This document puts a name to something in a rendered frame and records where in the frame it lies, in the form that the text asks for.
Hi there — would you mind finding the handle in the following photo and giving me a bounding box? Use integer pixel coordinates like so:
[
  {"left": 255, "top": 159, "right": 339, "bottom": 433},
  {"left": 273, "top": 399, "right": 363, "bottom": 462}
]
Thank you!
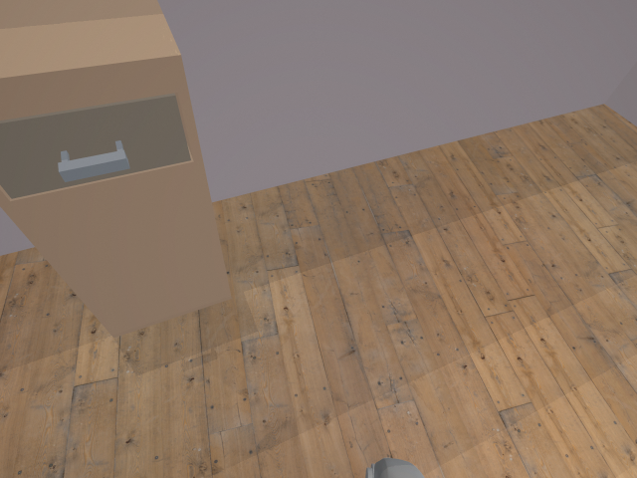
[{"left": 58, "top": 140, "right": 130, "bottom": 182}]

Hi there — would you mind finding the drawer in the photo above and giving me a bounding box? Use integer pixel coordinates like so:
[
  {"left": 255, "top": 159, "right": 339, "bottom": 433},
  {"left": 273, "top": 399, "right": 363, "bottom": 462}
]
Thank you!
[{"left": 0, "top": 93, "right": 191, "bottom": 199}]

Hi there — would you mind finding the cabinet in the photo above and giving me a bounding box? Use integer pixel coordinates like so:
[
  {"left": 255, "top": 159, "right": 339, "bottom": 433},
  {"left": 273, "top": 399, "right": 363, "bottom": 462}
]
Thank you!
[{"left": 0, "top": 0, "right": 232, "bottom": 338}]

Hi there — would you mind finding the robot right thigh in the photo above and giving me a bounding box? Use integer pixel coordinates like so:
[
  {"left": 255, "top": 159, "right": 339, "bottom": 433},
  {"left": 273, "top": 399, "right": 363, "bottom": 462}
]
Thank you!
[{"left": 365, "top": 458, "right": 425, "bottom": 478}]

